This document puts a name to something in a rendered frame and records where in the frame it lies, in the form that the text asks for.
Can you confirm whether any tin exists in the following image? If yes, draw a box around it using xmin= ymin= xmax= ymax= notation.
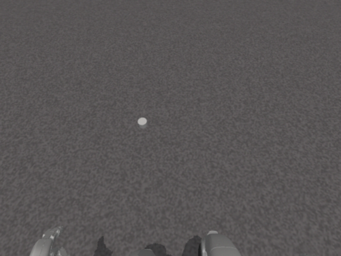
xmin=138 ymin=117 xmax=148 ymax=129

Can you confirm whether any left robot hand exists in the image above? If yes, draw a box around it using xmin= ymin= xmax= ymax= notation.
xmin=30 ymin=226 xmax=70 ymax=256

